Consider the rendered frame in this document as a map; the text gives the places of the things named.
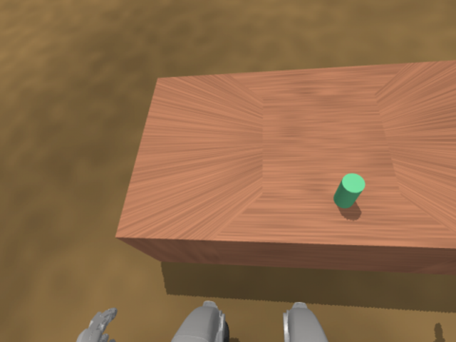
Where can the can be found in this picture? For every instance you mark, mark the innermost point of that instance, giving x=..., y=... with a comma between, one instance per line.
x=349, y=189

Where can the left robot hand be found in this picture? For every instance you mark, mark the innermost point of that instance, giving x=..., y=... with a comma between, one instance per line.
x=94, y=333

